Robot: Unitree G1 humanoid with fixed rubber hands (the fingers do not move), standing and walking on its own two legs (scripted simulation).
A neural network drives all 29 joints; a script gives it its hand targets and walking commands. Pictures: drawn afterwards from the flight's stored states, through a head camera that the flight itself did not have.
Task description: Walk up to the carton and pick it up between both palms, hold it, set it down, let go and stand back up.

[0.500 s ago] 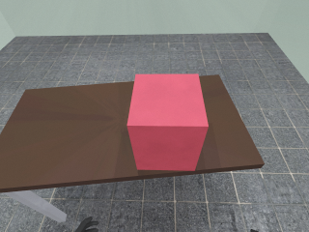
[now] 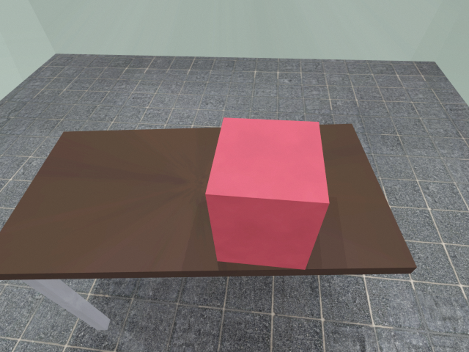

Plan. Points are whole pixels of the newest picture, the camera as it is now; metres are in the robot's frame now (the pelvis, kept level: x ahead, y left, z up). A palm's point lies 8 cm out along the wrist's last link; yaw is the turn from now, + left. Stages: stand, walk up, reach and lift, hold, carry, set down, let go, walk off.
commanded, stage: walk up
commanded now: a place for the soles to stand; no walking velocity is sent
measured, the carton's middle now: (265, 195) +0.43 -0.03 -0.01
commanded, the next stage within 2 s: reach and lift in 1.16 s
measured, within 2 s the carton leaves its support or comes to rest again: neither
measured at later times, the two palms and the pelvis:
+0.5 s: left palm out of the picture +0.07 +0.24 -0.12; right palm out of the picture +0.10 -0.26 -0.12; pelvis +0.02 -0.02 +0.00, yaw +5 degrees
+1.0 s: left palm out of the picture +0.03 +0.23 -0.13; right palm out of the picture +0.14 -0.26 -0.12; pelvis +0.03 -0.03 -0.01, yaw +10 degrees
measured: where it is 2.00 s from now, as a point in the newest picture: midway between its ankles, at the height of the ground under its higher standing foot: outside the picture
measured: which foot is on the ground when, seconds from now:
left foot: down 0.00-1.00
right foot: down 0.00-1.00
